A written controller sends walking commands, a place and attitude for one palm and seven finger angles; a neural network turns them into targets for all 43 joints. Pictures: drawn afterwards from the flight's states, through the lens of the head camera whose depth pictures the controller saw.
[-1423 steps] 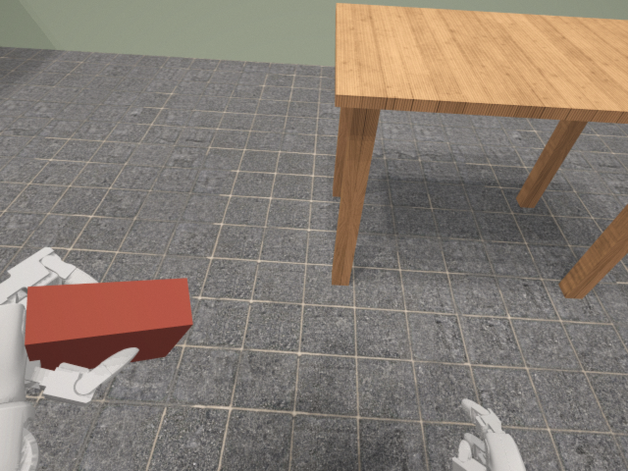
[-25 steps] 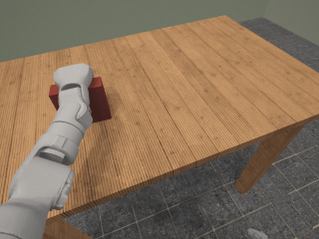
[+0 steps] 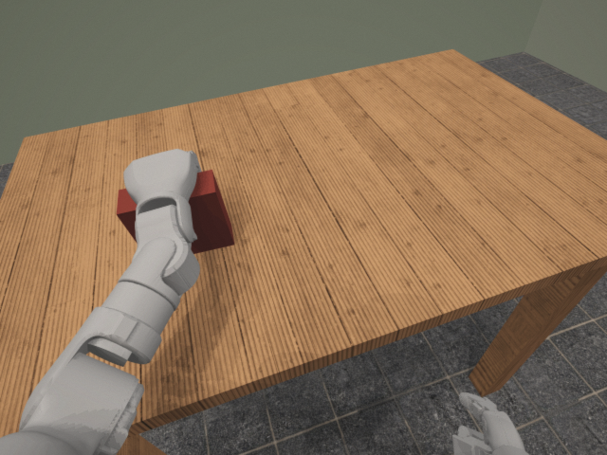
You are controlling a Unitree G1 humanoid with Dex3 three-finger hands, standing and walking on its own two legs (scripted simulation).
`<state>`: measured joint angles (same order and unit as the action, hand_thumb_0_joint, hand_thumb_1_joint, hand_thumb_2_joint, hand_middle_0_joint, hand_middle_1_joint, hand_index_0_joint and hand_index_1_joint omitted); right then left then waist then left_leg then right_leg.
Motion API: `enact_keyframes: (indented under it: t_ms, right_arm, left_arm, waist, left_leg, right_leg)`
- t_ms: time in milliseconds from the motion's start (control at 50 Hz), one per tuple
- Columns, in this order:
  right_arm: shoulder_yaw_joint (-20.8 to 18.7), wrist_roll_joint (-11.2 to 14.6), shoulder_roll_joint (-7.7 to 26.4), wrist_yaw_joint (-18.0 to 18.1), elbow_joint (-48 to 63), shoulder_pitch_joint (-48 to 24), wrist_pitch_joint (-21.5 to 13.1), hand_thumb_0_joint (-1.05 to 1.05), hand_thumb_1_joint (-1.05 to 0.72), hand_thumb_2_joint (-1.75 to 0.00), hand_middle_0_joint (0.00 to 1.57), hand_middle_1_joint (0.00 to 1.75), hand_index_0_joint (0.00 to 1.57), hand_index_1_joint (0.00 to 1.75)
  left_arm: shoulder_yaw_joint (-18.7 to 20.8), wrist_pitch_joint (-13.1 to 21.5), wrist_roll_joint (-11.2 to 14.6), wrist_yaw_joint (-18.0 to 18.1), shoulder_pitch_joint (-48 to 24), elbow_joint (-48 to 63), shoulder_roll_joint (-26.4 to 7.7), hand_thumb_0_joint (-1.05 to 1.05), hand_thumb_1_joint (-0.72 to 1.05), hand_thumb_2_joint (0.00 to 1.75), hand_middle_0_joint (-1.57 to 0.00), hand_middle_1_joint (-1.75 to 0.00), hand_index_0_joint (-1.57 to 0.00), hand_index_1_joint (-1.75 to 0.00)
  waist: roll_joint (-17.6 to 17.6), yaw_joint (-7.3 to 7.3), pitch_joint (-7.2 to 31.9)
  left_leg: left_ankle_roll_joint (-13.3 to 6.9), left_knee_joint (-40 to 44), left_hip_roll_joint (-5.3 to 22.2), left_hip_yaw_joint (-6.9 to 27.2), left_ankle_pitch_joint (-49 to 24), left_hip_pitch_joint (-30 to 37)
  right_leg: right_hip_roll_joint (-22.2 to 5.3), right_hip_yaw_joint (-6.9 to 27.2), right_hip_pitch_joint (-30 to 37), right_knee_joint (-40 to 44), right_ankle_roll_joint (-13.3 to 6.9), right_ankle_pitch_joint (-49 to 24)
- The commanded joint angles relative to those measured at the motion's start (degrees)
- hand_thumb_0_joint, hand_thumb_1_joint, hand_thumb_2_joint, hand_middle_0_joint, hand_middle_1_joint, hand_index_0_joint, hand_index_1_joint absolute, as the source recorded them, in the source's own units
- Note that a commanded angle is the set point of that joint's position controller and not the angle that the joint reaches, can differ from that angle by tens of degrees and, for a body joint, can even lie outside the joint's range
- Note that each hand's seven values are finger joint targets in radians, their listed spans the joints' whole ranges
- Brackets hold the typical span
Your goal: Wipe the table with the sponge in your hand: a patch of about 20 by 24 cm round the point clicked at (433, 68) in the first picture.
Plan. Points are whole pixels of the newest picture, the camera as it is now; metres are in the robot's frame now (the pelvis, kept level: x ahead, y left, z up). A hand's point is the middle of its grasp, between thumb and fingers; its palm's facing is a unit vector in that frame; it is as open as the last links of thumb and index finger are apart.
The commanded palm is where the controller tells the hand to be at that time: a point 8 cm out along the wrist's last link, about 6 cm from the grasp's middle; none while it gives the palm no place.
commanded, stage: wipe back along the third lane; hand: left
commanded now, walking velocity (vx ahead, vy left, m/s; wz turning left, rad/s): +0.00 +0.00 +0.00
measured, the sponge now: (185, 228) +0.40 +0.22 +0.09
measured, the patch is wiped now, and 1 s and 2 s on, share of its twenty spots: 1.00 1.00 1.00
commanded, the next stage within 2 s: slide back across to the middle lane in 1.16 s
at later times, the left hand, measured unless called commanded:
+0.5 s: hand (182, 233) +0.35 +0.19 +0.14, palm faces +0.12 -0.10 -0.99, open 9.2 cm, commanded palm +0.31 +0.18 +0.17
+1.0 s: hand (200, 263) +0.30 +0.15 +0.14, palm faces +0.17 -0.14 -0.98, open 9.2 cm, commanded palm +0.26 +0.14 +0.16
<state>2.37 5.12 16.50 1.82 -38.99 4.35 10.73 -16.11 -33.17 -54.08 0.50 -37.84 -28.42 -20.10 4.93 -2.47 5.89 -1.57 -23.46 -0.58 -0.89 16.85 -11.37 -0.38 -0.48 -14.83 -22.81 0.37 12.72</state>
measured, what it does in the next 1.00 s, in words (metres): stands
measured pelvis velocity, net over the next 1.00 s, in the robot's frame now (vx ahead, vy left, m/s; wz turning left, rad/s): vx -0.02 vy -0.02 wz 0.00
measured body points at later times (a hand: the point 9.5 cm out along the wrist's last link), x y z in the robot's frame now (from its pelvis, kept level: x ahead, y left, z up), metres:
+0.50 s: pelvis -0.01 +0.00 +0.00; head -0.02 -0.04 +0.44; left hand +0.34 +0.19 +0.19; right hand +0.22 -0.20 -0.10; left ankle -0.06 +0.10 -0.74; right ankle -0.02 -0.13 -0.74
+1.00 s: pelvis -0.02 -0.02 -0.01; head -0.05 -0.07 +0.44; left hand +0.29 +0.16 +0.19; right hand +0.23 -0.22 -0.08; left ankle -0.06 +0.10 -0.74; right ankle -0.02 -0.13 -0.74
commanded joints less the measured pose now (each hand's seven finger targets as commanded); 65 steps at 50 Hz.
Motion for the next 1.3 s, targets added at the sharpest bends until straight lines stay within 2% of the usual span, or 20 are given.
enact_keyframes:
  t_ms: [0,120,200,280,320,400,420,460,520,620,660,720,760,820,860,920,960,1220,1240,1280]
  right_arm:
    - [-1.4,0.1,5.7,-0.6,10.3,-10.7,-2.1,0.00,-0.90,-0.90,0.20,0.30,0.20,0.30]
    - [-0.6,0.1,5.1,-1.0,11.0,-13.1,-1.6,0.00,-0.90,-0.90,0.20,0.30,0.20,0.30]
    - [-0.2,0.2,4.6,-1.7,11.5,-13.9,-1.8,0.00,-0.90,-0.90,0.20,0.30,0.20,0.30]
    - [-0.2,0.2,4.4,-2.5,12.2,-14.4,-1.9,0.00,-0.90,-0.90,0.20,0.30,0.20,0.30]
    - [-0.1,0.0,4.8,-2.4,12.4,-15.0,-1.8,0.00,-0.90,-0.90,0.20,0.30,0.20,0.30]
    - [-0.1,0.2,4.5,-2.7,12.7,-15.3,-1.8,0.00,-0.90,-0.90,0.20,0.30,0.20,0.30]
    - [-0.2,0.1,4.8,-2.6,12.8,-15.6,-1.8,0.00,-0.90,-0.90,0.20,0.30,0.20,0.30]
    - [-0.1,0.2,4.3,-2.9,13.0,-15.7,-1.9,0.00,-0.90,-0.90,0.20,0.30,0.20,0.30]
    - [-0.2,0.2,4.5,-2.6,13.1,-16.3,-1.6,0.00,-0.90,-0.90,0.20,0.30,0.20,0.30]
    - [-0.2,0.2,4.4,-2.4,13.2,-16.6,-1.8,0.00,-0.90,-0.90,0.20,0.30,0.20,0.30]
    - [-0.2,0.3,4.2,-2.6,13.0,-16.2,-1.8,0.00,-0.90,-0.90,0.20,0.30,0.20,0.30]
    - [-0.3,0.2,4.3,-3.0,13.8,-17.1,-1.9,0.00,-0.90,-0.90,0.20,0.30,0.20,0.30]
    - [-0.4,0.4,4.0,-3.3,13.7,-17.0,-1.7,0.00,-0.90,-0.90,0.20,0.30,0.20,0.30]
    - [-0.4,0.3,4.0,-3.4,14.4,-17.8,-1.5,0.00,-0.90,-0.90,0.20,0.30,0.20,0.30]
    - [-0.3,0.4,3.8,-3.4,14.1,-17.4,-1.3,0.00,-0.90,-0.90,0.20,0.30,0.20,0.30]
    - [-0.5,0.3,3.9,-3.6,14.7,-18.0,-1.0,0.00,-0.90,-0.90,0.20,0.30,0.20,0.30]
    - [-0.4,0.3,3.6,-3.8,14.9,-17.7,-0.8,0.00,-0.90,-0.90,0.20,0.30,0.20,0.30]
    - [-0.3,0.1,3.5,-3.7,16.3,-18.8,0.3,0.00,-0.90,-0.90,0.20,0.30,0.20,0.30]
    - [-0.3,0.0,3.4,-3.7,16.4,-17.8,0.2,0.00,-0.90,-0.90,0.20,0.30,0.20,0.30]
    - [-0.5,0.0,3.8,-3.3,15.9,-17.5,0.4,0.00,-0.90,-0.90,0.20,0.30,0.20,0.30]
  left_arm:
    - [0.1,-2.6,2.0,-2.8,-7.6,9.8,-1.7,0.00,0.10,1.30,-1.20,-1.60,-1.20,-1.60]
    - [-0.6,-5.4,1.0,-3.7,-8.7,14.6,-2.0,0.00,0.10,1.30,-1.20,-1.60,-1.20,-1.60]
    - [-3.2,-5.8,0.7,-4.3,-5.5,16.8,0.3,0.00,0.10,1.30,-1.20,-1.60,-1.20,-1.60]
    - [-3.4,-6.2,1.0,-4.3,-1.6,19.8,0.8,0.00,0.10,1.30,-1.20,-1.60,-1.20,-1.60]
    - [-0.8,-6.6,1.1,-4.1,-1.1,20.8,-1.9,0.00,0.10,1.30,-1.20,-1.60,-1.20,-1.60]
    - [-2.2,-7.4,1.8,-4.1,1.3,23.3,-0.2,0.00,0.10,1.30,-1.20,-1.60,-1.20,-1.60]
    - [-0.4,-7.3,1.5,-4.0,1.4,24.2,-2.2,0.00,0.10,1.30,-1.20,-1.60,-1.20,-1.60]
    - [-3.4,-7.4,1.7,-4.1,2.6,25.0,1.1,0.00,0.10,1.30,-1.20,-1.60,-1.20,-1.60]
    - [-1.2,-7.6,1.9,-4.0,1.1,26.4,-1.5,0.00,0.10,1.30,-1.20,-1.60,-1.20,-1.60]
    - [-1.2,-7.5,1.9,-3.7,3.3,27.5,-1.2,0.00,0.10,1.30,-1.20,-1.60,-1.20,-1.60]
    - [-4.7,-7.5,1.8,-3.8,3.5,27.3,2.2,0.00,0.10,1.30,-1.20,-1.60,-1.20,-1.60]
    - [-1.6,-7.1,1.9,-3.5,7.2,29.3,-0.6,0.00,0.10,1.30,-1.20,-1.60,-1.20,-1.60]
    - [-4.8,-6.9,2.0,-3.7,8.3,30.0,2.5,0.00,0.10,1.30,-1.20,-1.60,-1.20,-1.60]
    - [-2.0,-6.8,2.7,-3.3,10.9,33.1,-0.1,0.00,0.10,1.30,-1.20,-1.60,-1.20,-1.60]
    - [-4.9,-6.8,2.6,-3.1,10.8,33.0,2.7,0.00,0.10,1.30,-1.20,-1.60,-1.20,-1.60]
    - [-2.1,-6.4,2.9,-2.5,13.7,36.0,0.2,0.00,0.10,1.30,-1.20,-1.60,-1.20,-1.60]
    - [-5.0,-6.4,3.2,-2.4,14.9,36.6,2.9,0.00,0.10,1.30,-1.20,-1.60,-1.20,-1.60]
    - [-0.1,-5.6,4.3,-0.5,23.5,45.0,-1.4,0.00,0.10,1.30,-1.20,-1.60,-1.20,-1.60]
    - [-3.3,-5.8,3.8,-0.5,21.0,45.3,1.2,0.00,0.10,1.30,-1.20,-1.60,-1.20,-1.60]
    - [0.5,-5.7,4.4,-0.1,22.7,44.8,-2.2,0.00,0.10,1.30,-1.20,-1.60,-1.20,-1.60]
  waist:
    - [-9.1,-0.54,12.4]
    - [-8.9,-0.58,11.4]
    - [-6.0,-1.12,10.9]
    - [-6.6,-1.58,10.4]
    - [-8.1,-1.89,10.3]
    - [-8.1,-2.07,9.1]
    - [-9.7,-1.98,9.6]
    - [-8.7,-1.80,8.7]
    - [-9.5,-1.81,8.1]
    - [-9.2,-2.12,8.6]
    - [-8.9,-1.42,7.4]
    - [-9.4,-2.68,9.0]
    - [-9.8,-1.86,7.2]
    - [-9.7,-2.70,7.3]
    - [-10.3,-1.94,5.6]
    - [-10.2,-2.76,5.9]
    - [-9.8,-2.28,4.7]
    - [-9.5,-3.30,4.6]
    - [-9.7,-2.61,5.1]
    - [-9.0,-3.09,3.4]
  left_leg:
    - [-0.5,0.1,0.0,-0.4,-27.4,2.7]
    - [-0.3,-0.6,0.2,0.0,-27.3,3.2]
    - [0.0,-1.2,0.0,0.2,-28.3,3.3]
    - [-0.1,-1.2,0.1,0.3,-26.4,2.5]
    - [-0.2,-0.8,0.2,0.5,-24.6,1.5]
    - [-0.4,-0.6,-0.1,0.1,-23.1,1.2]
    - [-0.4,-0.6,0.2,0.3,-22.2,1.0]
    - [-0.5,-0.6,0.1,0.2,-21.7,1.1]
    - [-0.7,0.0,0.1,0.2,-18.2,0.3]
    - [-0.7,0.0,-0.2,-0.1,-16.8,0.2]
    - [-0.8,-0.4,-0.3,-0.3,-16.9,0.7]
    - [-0.8,-0.3,-0.3,-0.1,-16.6,0.2]
    - [-0.8,-0.7,-0.4,-0.5,-16.4,0.1]
    - [-0.9,-0.5,-0.3,-0.4,-16.1,-0.3]
    - [-0.9,-0.8,-0.4,-0.8,-15.7,-0.1]
    - [-0.9,-0.6,-0.3,-0.6,-15.1,-0.2]
    - [-1.0,-0.9,-0.4,-1.0,-15.3,-0.3]
    - [-1.0,-1.1,-0.4,-0.9,-13.6,-0.6]
    - [-1.2,-1.5,-0.6,-1.6,-13.5,-0.8]
    - [-1.1,-1.1,-0.4,-1.2,-13.0,-0.8]
  right_leg:
    - [1.5,-2.8,11.3,-2.5,-4.0,-25.4]
    - [1.8,-2.5,10.5,-3.3,-4.5,-24.3]
    - [1.8,-2.7,10.4,-4.5,-4.8,-24.2]
    - [2.0,-2.7,10.5,-4.7,-4.8,-22.4]
    - [2.3,-1.9,10.9,-4.4,-4.9,-21.4]
    - [2.1,-2.3,10.7,-4.3,-4.6,-19.7]
    - [2.3,-1.5,10.9,-4.1,-4.7,-19.0]
    - [2.2,-2.2,10.2,-4.4,-4.6,-18.1]
    - [2.4,-1.3,9.8,-3.4,-4.5,-14.8]
    - [2.4,-0.8,10.1,-3.2,-4.4,-13.1]
    - [2.3,-1.2,9.1,-3.4,-4.3,-13.4]
    - [2.5,-0.4,10.9,-3.5,-4.4,-13.8]
    - [2.2,-0.7,10.1,-3.6,-4.1,-14.0]
    - [2.4,0.2,11.0,-3.4,-4.1,-14.2]
    - [2.2,-0.2,9.9,-3.2,-3.9,-13.8]
    - [2.5,1.0,10.5,-3.1,-4.0,-13.0]
    - [2.2,0.5,10.2,-3.1,-3.8,-13.6]
    - [2.6,3.9,11.0,-2.7,-3.8,-11.6]
    - [2.1,2.8,11.0,-2.9,-3.4,-11.0]
    - [2.3,3.2,10.5,-2.6,-3.5,-10.4]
